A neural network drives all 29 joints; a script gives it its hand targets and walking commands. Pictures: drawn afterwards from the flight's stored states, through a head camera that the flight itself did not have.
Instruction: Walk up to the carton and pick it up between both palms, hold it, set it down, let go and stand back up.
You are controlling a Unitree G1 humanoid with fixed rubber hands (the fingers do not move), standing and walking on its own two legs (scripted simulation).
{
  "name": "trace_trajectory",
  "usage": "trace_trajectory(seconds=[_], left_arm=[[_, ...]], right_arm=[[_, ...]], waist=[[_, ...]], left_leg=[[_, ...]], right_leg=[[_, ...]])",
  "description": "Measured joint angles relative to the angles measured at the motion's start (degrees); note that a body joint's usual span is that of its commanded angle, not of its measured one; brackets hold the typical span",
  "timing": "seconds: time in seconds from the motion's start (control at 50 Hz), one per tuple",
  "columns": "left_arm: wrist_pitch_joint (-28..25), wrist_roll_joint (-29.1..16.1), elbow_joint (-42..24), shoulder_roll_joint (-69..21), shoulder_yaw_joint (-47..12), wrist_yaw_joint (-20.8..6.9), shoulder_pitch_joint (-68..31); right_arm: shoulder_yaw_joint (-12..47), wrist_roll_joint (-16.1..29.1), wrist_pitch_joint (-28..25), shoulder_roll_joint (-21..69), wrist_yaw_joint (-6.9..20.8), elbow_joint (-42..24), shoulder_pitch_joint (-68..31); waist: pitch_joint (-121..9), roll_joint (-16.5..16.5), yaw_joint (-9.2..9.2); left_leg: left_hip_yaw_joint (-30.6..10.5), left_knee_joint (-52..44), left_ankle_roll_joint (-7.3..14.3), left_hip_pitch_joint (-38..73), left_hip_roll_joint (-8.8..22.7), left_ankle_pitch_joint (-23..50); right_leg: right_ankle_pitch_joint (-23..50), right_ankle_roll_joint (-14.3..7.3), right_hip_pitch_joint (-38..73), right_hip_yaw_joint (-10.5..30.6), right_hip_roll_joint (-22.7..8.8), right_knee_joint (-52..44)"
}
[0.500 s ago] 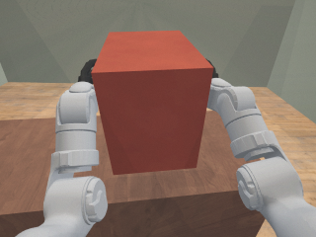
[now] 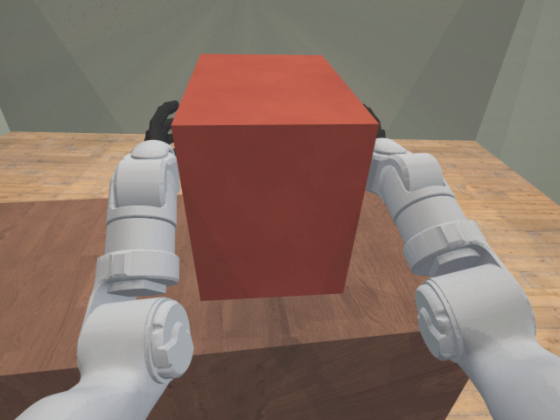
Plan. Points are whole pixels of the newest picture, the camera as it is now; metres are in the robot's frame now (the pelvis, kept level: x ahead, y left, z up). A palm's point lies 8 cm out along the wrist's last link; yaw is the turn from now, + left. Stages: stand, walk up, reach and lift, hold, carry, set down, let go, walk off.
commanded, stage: hold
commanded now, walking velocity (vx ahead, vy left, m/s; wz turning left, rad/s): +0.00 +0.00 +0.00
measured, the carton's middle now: (267, 166) +0.41 +0.00 +0.26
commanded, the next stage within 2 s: none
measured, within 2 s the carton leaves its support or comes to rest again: neither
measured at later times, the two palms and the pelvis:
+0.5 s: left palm (148, 151) +0.38 +0.15 +0.30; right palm (364, 145) +0.38 -0.13 +0.30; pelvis +0.02 +0.00 +0.00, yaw +0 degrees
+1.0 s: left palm (151, 162) +0.36 +0.15 +0.29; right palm (376, 154) +0.35 -0.14 +0.30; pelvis -0.02 +0.00 +0.00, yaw +0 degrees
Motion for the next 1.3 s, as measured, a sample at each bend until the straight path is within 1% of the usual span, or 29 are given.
trace_trajectory(seconds=[0.08,0.12,0.2,0.28,0.34,0.42,0.48,0.56,0.66,0.72,0.82,0.94,1.1,1.22,1.3], left_arm=[[0.72,-0.09,0.01,0.0,-0.02,0.06,0.0],[1.36,-0.31,-0.14,0.0,-0.02,0.15,0.06],[3.39,-1.23,-3.5,0.0,-0.82,0.33,1.21],[5.19,-1.52,-5.84,0.0,-1.39,0.11,1.92],[6.9,-1.53,-7.97,0.0,-1.97,-0.18,2.87],[8.8,-1.53,-9.08,0.0,-2.04,-0.65,3.63],[9.2,-1.52,-10.78,0.0,-2.39,-0.79,4.2],[9.35,-1.47,-10.82,0.0,-2.37,-0.86,4.21],[9.03,-1.25,-10.82,0.0,-2.21,-1.25,4.2],[7.28,-1.22,-9.17,0.01,-1.88,-1.59,4.0],[4.17,-0.6,-3.62,0.01,-0.48,-2.04,2.56],[1.75,-0.55,-0.31,0.01,0.15,-1.02,1.07],[0.05,-0.55,-0.02,0.0,0.25,-0.49,0.92],[0.06,-0.66,-0.02,0.0,0.26,-0.29,0.9],[1.02,-0.8,-0.01,0.0,0.11,-0.08,0.9]], right_arm=[[0.0,0.07,0.72,0.01,-0.12,0.01,0.0],[0.0,0.79,1.47,-0.02,-0.67,-0.38,0.1],[0.1,3.65,2.99,-0.19,-2.61,-3.91,1.45],[0.13,4.84,4.85,-0.36,-3.79,-6.89,2.47],[0.17,5.38,6.13,-0.36,-4.16,-8.38,3.07],[0.49,5.82,7.91,-0.36,-4.52,-8.95,3.28],[0.68,5.82,8.12,-0.36,-4.68,-10.21,3.55],[0.68,5.82,8.24,-0.36,-4.68,-10.22,3.56],[0.68,5.82,8.01,-0.36,-4.59,-10.23,3.55],[0.68,4.7,7.48,-0.36,-4.1,-9.62,3.3],[0.68,1.66,6.09,-0.24,-2.01,-4.38,1.11],[0.67,0.23,3.25,-0.23,-0.66,-0.1,-0.65],[0.68,0.23,0.99,-0.1,-0.41,0.63,-0.69],[0.68,0.23,0.96,-0.08,-0.45,0.64,-0.69],[0.68,0.37,1.88,-0.08,-0.65,0.65,-0.69]], waist=[[-0.13,0.0,0.0],[-0.18,0.0,0.0],[-0.46,0.0,0.0],[-0.47,0.01,0.0],[-0.46,0.01,0.0],[-0.4,0.0,0.0],[-0.4,0.0,0.0],[-0.25,0.02,-0.01],[-0.17,0.02,-0.01],[-0.17,0.02,-0.02],[-0.14,0.02,-0.01],[-0.13,0.02,-0.01],[-0.18,0.01,-0.01],[-0.28,-0.15,-0.01],[-0.41,-0.16,-0.01]], left_leg=[[0.0,0.01,-0.15,0.0,0.01,-0.71],[0.0,0.1,-0.24,0.06,0.03,-1.07],[0.0,0.31,-0.42,0.56,0.08,-1.88],[0.0,1.04,-0.46,1.29,0.12,-2.86],[-0.01,1.42,-0.46,1.84,0.13,-3.29],[-0.02,1.75,-0.46,2.57,0.14,-3.44],[-0.03,1.82,-0.47,2.99,0.14,-3.24],[-0.04,1.82,-0.48,3.48,0.14,-2.68],[-0.05,1.82,-0.28,3.51,0.14,-1.83],[-0.05,1.76,-0.13,3.5,0.12,-1.35],[-0.05,1.38,0.05,3.09,0.09,-0.49],[-0.05,0.54,0.06,1.39,0.07,0.66],[-0.05,-0.09,0.06,0.46,0.07,0.74],[-0.05,-0.08,-0.02,0.46,0.08,-0.16],[-0.05,-0.02,-0.24,0.46,0.09,-0.81]], right_leg=[[-0.67,-0.03,0.02,0.0,0.0,-0.04],[-0.97,-0.03,0.14,0.0,0.0,-0.09],[-1.38,-0.03,0.99,0.0,0.0,-0.63],[-1.85,-0.03,2.12,0.0,-0.01,-0.77],[-2.0,-0.03,2.84,0.0,0.0,-0.78],[-2.02,-0.03,3.72,0.0,-0.01,-0.78],[-1.84,-0.03,4.19,0.0,0.0,-0.78],[-1.33,-0.03,4.69,0.0,0.0,-0.78],[-0.47,-0.03,4.72,0.0,0.02,-0.78],[-0.02,-0.03,4.69,0.0,0.02,-0.78],[0.53,-0.03,4.05,0.0,0.02,-0.66],[1.25,-0.03,1.91,0.0,0.05,-0.55],[0.96,-0.03,0.69,-0.01,0.07,-0.55],[0.08,-0.03,0.69,-0.01,0.06,-0.55],[-0.52,-0.04,0.71,-0.01,0.06,-0.55]])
